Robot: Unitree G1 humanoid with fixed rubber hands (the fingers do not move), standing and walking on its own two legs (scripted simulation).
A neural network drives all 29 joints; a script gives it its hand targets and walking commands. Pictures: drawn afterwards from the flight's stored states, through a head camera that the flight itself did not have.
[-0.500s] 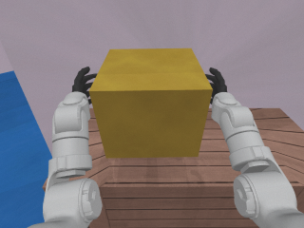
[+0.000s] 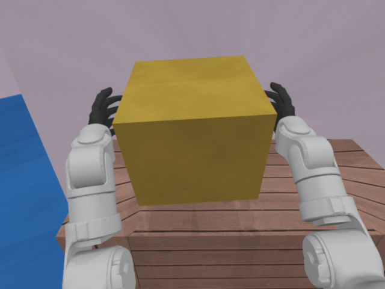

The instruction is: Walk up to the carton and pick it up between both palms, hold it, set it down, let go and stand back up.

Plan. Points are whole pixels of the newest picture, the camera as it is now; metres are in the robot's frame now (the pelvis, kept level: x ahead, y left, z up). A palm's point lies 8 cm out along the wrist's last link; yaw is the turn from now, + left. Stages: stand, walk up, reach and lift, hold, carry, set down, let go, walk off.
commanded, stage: hold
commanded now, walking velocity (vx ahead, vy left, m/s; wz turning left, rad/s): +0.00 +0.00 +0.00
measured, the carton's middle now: (193, 126) +0.42 +0.00 +0.21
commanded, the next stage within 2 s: set down in 0.54 s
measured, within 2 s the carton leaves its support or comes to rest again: neither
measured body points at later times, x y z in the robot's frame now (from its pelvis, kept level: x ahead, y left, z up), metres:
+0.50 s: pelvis +0.00 +0.00 +0.00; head -0.08 +0.02 +0.44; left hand +0.38 +0.18 +0.26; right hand +0.38 -0.17 +0.25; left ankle +0.03 +0.12 -0.75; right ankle +0.03 -0.10 -0.75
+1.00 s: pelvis +0.02 +0.00 +0.00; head -0.07 +0.02 +0.44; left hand +0.38 +0.17 +0.27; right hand +0.38 -0.18 +0.25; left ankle +0.03 +0.12 -0.75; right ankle +0.03 -0.10 -0.75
